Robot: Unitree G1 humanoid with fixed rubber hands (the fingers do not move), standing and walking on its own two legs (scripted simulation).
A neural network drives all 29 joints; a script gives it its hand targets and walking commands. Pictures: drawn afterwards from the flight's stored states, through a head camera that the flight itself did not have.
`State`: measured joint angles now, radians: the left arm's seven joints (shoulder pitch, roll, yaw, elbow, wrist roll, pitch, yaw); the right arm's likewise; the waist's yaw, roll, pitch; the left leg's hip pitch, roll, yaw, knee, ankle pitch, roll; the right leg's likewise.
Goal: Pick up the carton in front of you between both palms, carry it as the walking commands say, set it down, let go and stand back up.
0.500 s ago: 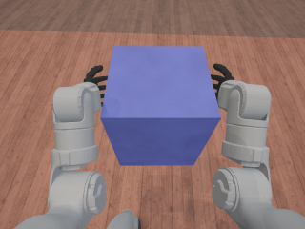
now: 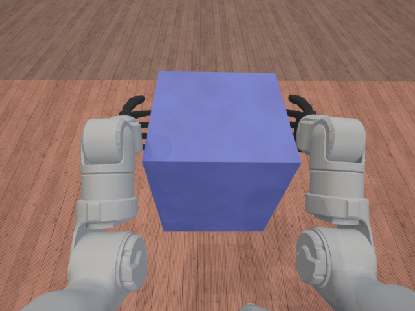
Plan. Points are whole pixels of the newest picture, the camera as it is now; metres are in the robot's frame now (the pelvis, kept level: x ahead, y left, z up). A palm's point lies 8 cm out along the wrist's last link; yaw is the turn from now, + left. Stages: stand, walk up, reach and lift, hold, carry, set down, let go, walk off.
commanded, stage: carry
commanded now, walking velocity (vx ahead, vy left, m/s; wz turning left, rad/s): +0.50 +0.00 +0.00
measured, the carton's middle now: (215, 158) +0.38 +0.00 +0.09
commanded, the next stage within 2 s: none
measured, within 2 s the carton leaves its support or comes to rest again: neither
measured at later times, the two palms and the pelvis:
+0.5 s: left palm (150, 34) +0.69 +0.16 +0.19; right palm (275, 43) +0.66 -0.14 +0.19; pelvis +0.30 +0.04 +0.05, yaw +0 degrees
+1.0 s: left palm out of the picture +0.97 +0.18 +0.25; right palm out of the picture +1.00 -0.12 +0.25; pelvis +0.60 +0.00 +0.09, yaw +1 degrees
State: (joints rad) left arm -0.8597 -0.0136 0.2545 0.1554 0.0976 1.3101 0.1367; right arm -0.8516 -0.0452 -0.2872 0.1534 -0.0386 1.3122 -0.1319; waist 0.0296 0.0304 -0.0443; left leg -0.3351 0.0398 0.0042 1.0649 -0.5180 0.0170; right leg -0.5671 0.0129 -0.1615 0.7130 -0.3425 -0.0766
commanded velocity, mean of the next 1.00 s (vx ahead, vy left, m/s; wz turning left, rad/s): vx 0.50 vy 0.00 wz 0.00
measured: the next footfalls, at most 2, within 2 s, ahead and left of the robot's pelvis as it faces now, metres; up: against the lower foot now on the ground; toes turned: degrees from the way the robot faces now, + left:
left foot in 0.34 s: +0.38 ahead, +0.12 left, +0.03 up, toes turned +7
right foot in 0.74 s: +0.64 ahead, -0.09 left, +0.06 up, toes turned -7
